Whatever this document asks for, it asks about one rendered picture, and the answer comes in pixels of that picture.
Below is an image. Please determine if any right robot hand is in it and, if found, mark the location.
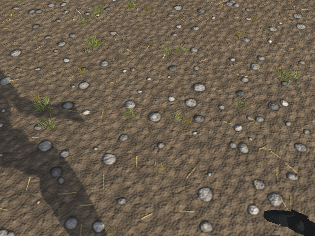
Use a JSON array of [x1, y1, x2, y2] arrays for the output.
[[264, 209, 315, 236]]

